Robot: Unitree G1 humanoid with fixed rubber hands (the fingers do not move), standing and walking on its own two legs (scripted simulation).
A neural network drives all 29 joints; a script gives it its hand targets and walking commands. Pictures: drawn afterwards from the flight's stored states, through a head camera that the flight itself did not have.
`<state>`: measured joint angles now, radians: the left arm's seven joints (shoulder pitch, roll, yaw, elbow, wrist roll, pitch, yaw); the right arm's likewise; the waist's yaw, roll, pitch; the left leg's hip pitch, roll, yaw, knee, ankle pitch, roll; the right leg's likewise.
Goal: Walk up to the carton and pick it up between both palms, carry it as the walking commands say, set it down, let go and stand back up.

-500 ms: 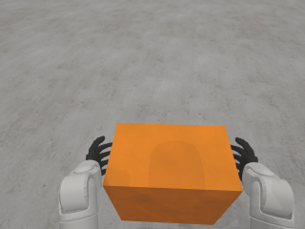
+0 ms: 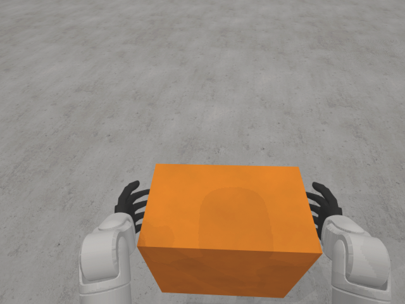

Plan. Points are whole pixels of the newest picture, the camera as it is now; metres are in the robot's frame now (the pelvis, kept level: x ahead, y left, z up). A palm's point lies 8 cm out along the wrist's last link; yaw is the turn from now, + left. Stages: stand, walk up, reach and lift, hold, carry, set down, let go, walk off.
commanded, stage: carry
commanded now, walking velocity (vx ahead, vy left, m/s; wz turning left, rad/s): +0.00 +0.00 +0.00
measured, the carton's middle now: (224, 235) +0.27 -0.01 +0.00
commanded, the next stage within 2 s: none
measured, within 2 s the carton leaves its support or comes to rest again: neither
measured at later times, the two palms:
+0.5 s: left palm (129, 226) +0.24 +0.16 +0.08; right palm (335, 229) +0.24 -0.19 +0.08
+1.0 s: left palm (130, 229) +0.24 +0.16 +0.08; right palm (335, 232) +0.24 -0.19 +0.07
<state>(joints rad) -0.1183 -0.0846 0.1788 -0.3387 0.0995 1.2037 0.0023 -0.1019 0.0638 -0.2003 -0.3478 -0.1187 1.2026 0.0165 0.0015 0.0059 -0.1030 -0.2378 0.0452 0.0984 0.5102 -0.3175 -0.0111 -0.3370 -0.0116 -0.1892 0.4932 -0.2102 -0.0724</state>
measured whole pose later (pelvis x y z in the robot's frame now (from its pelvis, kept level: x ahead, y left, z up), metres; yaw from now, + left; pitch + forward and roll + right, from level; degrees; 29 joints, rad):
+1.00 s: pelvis -0.02 -0.01 +0.00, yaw +0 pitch +3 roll +0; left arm -0.11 -0.09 0.18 -0.28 0.11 1.14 0.00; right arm -0.10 0.06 -0.20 -0.29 -0.13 1.15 0.02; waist 0.00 0.01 -0.11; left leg -0.26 0.05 0.09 0.50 -0.29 -0.02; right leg -0.35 -0.01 -0.20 0.47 -0.18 -0.09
